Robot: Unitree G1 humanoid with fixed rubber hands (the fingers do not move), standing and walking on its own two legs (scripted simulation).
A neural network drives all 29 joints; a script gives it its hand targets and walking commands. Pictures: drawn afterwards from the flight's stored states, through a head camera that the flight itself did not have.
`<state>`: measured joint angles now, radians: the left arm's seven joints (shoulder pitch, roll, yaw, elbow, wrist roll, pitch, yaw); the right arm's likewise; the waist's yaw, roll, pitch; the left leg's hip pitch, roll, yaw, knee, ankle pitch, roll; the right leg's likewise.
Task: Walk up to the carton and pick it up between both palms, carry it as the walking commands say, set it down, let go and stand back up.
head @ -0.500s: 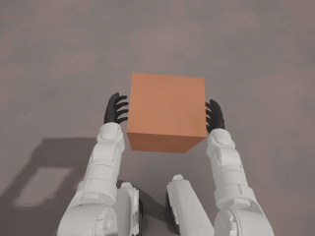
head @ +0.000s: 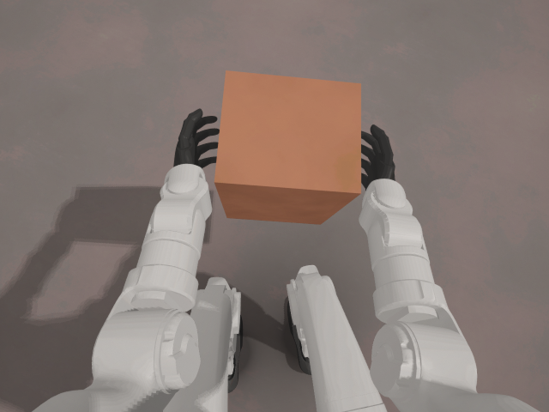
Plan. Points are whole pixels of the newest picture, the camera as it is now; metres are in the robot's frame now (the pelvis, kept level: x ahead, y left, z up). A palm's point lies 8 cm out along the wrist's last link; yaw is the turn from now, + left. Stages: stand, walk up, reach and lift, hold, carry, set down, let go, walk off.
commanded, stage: set down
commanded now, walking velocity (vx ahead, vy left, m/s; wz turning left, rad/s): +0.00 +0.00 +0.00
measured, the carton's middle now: (282, 162) +0.48 -0.05 -0.13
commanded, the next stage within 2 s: none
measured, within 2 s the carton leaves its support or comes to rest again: neither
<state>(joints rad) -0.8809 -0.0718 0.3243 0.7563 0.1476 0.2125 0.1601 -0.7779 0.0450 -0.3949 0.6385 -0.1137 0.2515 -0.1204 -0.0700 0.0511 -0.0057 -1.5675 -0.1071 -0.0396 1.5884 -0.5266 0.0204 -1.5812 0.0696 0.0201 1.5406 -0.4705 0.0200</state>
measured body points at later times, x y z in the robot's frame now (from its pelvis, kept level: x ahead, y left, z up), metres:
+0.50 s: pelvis -0.01 +0.00 -0.07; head +0.26 +0.00 +0.29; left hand +0.50 +0.08 -0.16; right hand +0.46 -0.19 -0.16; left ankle +0.09 +0.10 -0.53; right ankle +0.11 -0.12 -0.53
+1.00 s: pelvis -0.04 +0.00 -0.12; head +0.30 -0.02 +0.16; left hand +0.52 +0.08 -0.25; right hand +0.48 -0.19 -0.26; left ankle +0.09 +0.10 -0.53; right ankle +0.11 -0.12 -0.53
